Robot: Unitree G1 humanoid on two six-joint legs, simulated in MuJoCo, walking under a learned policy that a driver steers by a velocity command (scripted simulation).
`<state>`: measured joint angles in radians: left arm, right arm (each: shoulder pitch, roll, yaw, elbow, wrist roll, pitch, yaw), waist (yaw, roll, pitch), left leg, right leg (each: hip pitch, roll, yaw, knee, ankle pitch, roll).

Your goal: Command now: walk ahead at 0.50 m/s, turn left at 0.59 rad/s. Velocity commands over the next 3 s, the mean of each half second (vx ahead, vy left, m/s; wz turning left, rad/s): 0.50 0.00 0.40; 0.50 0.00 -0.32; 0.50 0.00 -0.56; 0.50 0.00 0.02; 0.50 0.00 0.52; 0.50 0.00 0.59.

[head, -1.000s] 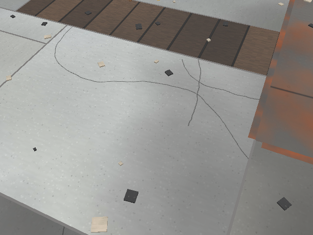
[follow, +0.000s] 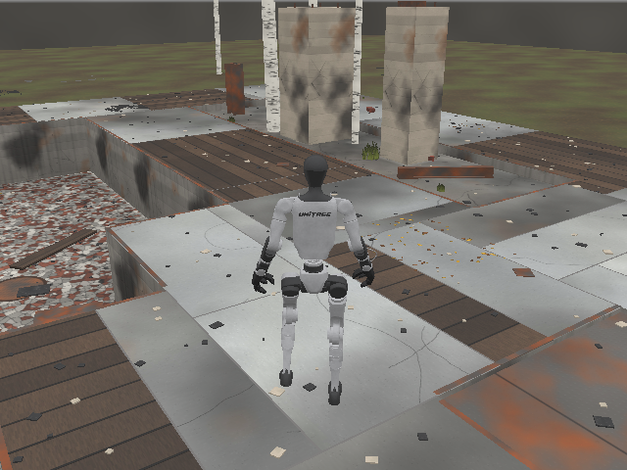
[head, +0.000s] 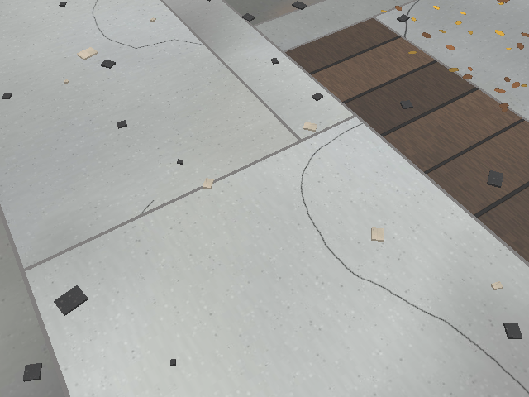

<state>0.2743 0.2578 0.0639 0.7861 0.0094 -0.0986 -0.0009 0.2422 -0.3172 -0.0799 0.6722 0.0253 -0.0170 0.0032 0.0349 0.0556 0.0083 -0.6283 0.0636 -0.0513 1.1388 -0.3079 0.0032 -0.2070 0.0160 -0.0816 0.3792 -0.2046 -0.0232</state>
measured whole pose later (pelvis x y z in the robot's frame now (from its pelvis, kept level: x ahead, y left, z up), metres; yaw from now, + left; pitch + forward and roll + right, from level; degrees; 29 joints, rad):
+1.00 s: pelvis +0.57 +0.06 -0.01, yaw -3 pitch +2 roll +0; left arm 0.26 0.29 0.06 0.72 -0.01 -0.06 -0.03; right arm 0.20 -0.29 -0.05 0.72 0.00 -0.10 0.00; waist 0.02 0.02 0.04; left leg -0.50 0.05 -0.05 1.15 -0.36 0.00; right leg -0.33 0.11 0.02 0.46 -0.16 -0.10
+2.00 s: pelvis +1.08 -0.06 +0.00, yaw -16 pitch +1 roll -1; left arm 0.25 0.25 0.06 0.72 0.01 -0.08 -0.02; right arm 0.27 -0.32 -0.07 0.82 0.03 -0.04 0.00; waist 0.00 0.05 0.03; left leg -0.56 0.09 -0.05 1.15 -0.31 -0.01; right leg -0.22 0.00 -0.11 0.39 -0.19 -0.03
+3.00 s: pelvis +1.65 -0.07 +0.00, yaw +19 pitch +1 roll -2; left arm 0.22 0.26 0.07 0.76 0.01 -0.10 -0.01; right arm 0.28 -0.32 -0.08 0.69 0.03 -0.01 -0.01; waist 0.01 0.05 0.03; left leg -0.52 0.03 -0.07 1.17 -0.35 0.01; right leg -0.24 0.03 -0.07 0.40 -0.19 -0.03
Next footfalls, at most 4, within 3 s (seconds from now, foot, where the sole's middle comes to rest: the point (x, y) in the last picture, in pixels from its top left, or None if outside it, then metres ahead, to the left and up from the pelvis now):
0.28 left None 0.31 0.17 -0.78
0.82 right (298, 334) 0.65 -0.01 -0.78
1.32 left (238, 243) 0.95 0.17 -0.78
1.80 right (350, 205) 1.10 -0.18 -0.78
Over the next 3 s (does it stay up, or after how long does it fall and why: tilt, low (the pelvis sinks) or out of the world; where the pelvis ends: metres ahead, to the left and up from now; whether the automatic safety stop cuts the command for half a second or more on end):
stays up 1.65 -0.07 0.00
